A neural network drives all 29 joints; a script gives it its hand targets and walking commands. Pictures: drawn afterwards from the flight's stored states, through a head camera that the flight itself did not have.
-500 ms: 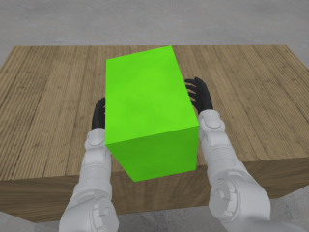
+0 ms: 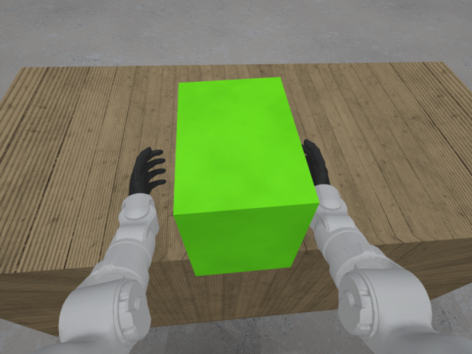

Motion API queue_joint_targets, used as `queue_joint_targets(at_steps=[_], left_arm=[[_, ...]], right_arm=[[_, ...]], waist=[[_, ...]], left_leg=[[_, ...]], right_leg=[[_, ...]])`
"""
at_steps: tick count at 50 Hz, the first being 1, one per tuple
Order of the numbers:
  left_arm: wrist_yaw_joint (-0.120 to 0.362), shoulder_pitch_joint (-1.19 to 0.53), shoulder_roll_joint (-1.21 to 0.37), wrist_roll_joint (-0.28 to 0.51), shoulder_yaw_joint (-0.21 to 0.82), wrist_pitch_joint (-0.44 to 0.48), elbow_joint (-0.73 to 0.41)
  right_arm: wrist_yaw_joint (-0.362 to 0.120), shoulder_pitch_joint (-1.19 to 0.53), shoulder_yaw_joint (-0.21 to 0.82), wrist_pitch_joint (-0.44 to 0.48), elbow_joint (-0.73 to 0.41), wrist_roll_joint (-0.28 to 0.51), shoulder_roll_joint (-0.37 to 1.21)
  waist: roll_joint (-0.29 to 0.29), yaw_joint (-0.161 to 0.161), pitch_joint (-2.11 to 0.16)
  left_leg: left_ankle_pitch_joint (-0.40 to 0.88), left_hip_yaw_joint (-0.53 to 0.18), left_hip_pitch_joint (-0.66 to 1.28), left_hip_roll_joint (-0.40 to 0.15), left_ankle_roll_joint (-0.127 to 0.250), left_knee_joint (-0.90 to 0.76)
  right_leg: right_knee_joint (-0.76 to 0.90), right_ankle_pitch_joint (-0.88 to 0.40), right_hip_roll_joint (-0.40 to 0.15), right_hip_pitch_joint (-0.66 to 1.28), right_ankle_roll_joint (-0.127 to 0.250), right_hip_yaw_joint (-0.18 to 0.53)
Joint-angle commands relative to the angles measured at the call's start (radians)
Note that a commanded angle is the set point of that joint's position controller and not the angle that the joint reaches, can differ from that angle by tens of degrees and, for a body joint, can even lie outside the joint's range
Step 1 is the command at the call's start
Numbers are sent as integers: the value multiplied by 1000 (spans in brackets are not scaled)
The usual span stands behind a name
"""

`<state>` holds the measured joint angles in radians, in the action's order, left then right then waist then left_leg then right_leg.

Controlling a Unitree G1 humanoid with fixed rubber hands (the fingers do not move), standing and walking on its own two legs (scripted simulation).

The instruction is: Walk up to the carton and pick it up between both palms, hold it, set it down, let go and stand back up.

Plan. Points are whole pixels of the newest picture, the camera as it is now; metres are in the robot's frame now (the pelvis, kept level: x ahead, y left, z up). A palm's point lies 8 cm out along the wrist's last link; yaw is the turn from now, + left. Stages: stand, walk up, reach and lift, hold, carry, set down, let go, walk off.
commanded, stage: set down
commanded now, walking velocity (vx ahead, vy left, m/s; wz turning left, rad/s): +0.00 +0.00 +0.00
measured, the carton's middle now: (237, 178) +0.43 +0.06 +0.02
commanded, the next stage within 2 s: none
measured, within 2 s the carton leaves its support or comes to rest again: neither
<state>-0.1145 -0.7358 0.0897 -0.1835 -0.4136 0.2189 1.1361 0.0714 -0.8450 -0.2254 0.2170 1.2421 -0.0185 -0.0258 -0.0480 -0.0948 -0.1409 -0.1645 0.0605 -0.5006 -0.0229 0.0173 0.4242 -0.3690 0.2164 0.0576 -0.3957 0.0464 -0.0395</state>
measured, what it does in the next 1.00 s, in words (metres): stands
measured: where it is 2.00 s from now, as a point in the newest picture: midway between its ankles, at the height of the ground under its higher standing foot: outside the picture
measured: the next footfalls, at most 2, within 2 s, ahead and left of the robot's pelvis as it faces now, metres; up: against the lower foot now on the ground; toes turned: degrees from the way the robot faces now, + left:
none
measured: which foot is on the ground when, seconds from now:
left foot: down 0.00-1.00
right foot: down 0.00-1.00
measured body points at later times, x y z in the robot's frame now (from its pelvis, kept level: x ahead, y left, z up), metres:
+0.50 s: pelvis -0.05 +0.00 +0.00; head -0.02 +0.02 +0.45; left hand +0.29 +0.25 +0.00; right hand +0.35 -0.12 +0.03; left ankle +0.01 +0.10 -0.74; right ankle -0.04 -0.09 -0.74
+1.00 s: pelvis -0.05 +0.01 +0.00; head -0.02 +0.03 +0.45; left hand +0.23 +0.26 -0.01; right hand +0.30 -0.15 +0.00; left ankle +0.01 +0.10 -0.74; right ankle -0.04 -0.09 -0.74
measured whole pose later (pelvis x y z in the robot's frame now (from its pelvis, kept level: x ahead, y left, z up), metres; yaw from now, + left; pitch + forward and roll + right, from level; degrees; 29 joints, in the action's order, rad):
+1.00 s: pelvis -0.05 +0.01 +0.00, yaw +0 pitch +8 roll -1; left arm -0.14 -0.14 0.12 -0.01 -0.13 0.19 0.57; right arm -0.06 -0.32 -0.08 0.29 0.87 0.18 -0.14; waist -0.05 -0.10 -0.10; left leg -0.13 0.06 -0.47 -0.01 0.03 0.45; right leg -0.46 0.21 0.04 -0.39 0.04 -0.04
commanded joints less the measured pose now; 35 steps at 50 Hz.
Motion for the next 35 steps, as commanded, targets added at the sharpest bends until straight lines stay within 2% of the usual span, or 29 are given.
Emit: queue_joint_targets(at_steps=[1,3,4,5,6,7,8,9,10,12,13,14,15,17,18,19,20,22,23,24,25,26,27,29,30,31,33,34,35], left_arm=[[13,-291,123,116,121,56,-164],[24,-118,103,114,132,57,-289],[20,-272,116,118,153,65,-245],[12,-161,91,117,154,56,-333],[6,-105,68,111,153,43,-334],[8,-69,66,108,180,39,-387],[12,-64,70,91,163,49,-426],[23,-28,72,122,188,38,-445],[18,-68,79,110,185,35,-435],[22,-44,75,162,232,33,-415],[34,-88,70,172,227,31,-387],[27,-58,83,195,227,49,-429],[27,2,111,188,216,55,-487],[21,19,110,196,233,58,-500],[14,-106,144,200,210,70,-491],[6,-97,164,226,228,57,-411],[-7,-201,176,235,242,54,-412],[-22,-170,174,260,282,60,-437],[-21,-312,208,291,285,60,-335],[-32,-210,189,314,309,70,-383],[-34,-198,196,306,302,54,-349],[-35,-281,212,332,297,70,-329],[-45,-193,188,316,321,65,-364],[-43,-170,177,324,322,52,-338],[-49,-189,157,306,366,40,-371],[-46,-91,162,315,344,41,-361],[-49,-83,154,288,328,35,-351],[-53,-71,116,288,356,23,-380],[-61,-18,86,263,356,17,-412]], right_arm=[[-23,-386,193,100,-133,166,-217],[-27,-224,245,137,-174,196,-209],[-25,-355,188,121,-144,190,-231],[-37,-237,182,128,-113,194,-254],[-41,-209,206,132,-112,206,-264],[-50,-195,206,140,-185,202,-266],[-49,-166,241,136,-181,213,-259],[-45,-134,230,145,-228,210,-257],[-52,-150,217,137,-177,225,-283],[-67,-148,227,109,-199,243,-303],[-72,-185,229,89,-203,232,-282],[-70,-163,208,98,-261,225,-281],[-65,-89,267,111,-317,263,-265],[-77,-43,284,111,-297,274,-257],[-77,-158,241,103,-298,246,-276],[-81,-138,268,74,-296,270,-273],[-84,-221,247,57,-289,262,-278],[-87,-186,238,41,-315,237,-265],[-83,-318,237,22,-331,229,-246],[-97,-180,257,13,-297,268,-237],[-96,-182,248,9,-332,252,-248],[-92,-276,276,6,-354,261,-237],[-95,-164,253,8,-333,256,-242],[-95,-187,248,4,-303,248,-249],[-95,-180,224,7,-285,256,-279],[-105,-73,245,6,-268,266,-285],[-107,-72,248,11,-210,261,-296],[-108,-65,216,12,-177,255,-328],[-122,-19,235,21,-163,285,-318]], waist=[[71,-143,-595],[42,-117,-607],[101,-100,-608],[114,-90,-585],[110,-102,-571],[78,-110,-603],[96,-111,-597],[73,-75,-575],[109,-77,-569],[62,-60,-501],[50,-76,-450],[39,-62,-480],[34,-89,-502],[30,-58,-468],[42,-71,-513],[23,-79,-412],[54,-77,-413],[9,-50,-400],[-5,-63,-352],[-15,-57,-339],[-38,-50,-369],[-40,-73,-392],[-18,-38,-396],[-34,-35,-367],[31,1,-380],[-7,-3,-340],[-17,-3,-297],[7,32,-295],[48,14,-263]], left_leg=[[720,-7,237,0,-68,125],[836,-30,314,-8,-62,133],[754,-26,311,-9,-53,121],[876,-51,416,-22,-51,145],[859,-54,464,-25,-65,144],[907,-64,489,-35,-53,150],[863,-41,428,-16,-58,151],[883,-45,421,-14,-55,141],[814,-49,389,-11,-53,120],[674,-50,342,-10,-47,98],[567,-40,342,-4,-40,88],[527,-37,304,-1,-38,79],[583,-22,313,10,-28,88],[493,-47,270,10,-19,73],[385,-23,215,16,-23,52],[287,-28,214,7,-22,41],[193,-17,174,9,-18,32],[59,-23,173,10,-11,22],[-23,2,79,25,-2,21],[-10,-6,105,14,-1,23],[-49,-24,118,6,0,14],[-69,-6,56,13,7,33],[-35,-31,135,-3,-11,32],[-41,-36,144,-4,-16,47],[-84,-59,216,-8,-31,25],[-55,-59,230,-13,-28,32],[-18,-55,250,-18,-42,33],[-49,-68,238,-17,-48,13],[4,-86,303,-24,-54,15]], right_leg=[[-86,-510,-10,240,-39,48],[-89,-650,-15,299,-56,51],[-75,-460,-14,134,-63,38],[-64,-456,-5,79,-46,29],[-44,-369,10,63,-21,24],[-37,-399,22,80,-14,25],[-32,-421,8,149,-19,40],[-41,-535,10,187,-30,38],[-36,-424,7,168,-25,32],[-28,-373,-2,175,-21,36],[-9,-258,-14,126,-11,44],[-14,-256,-23,157,-22,48],[-22,-356,-28,227,-37,61],[-32,-308,-51,256,-57,71],[-29,-178,-54,192,-57,60],[-8,-37,-50,167,-41,72],[-13,62,-54,112,-34,71],[-4,179,-71,82,-32,73],[-16,239,-87,77,-39,79],[-29,235,-90,83,-37,80],[-34,219,-89,83,-43,82],[-36,267,-104,79,-48,97],[-47,219,-91,67,-38,84],[-51,209,-85,50,-32,71],[-35,198,-80,15,-22,51],[-38,179,-81,44,-22,62],[-31,159,-75,30,-27,45],[-36,160,-66,27,-16,33],[-29,103,-62,36,-6,33]])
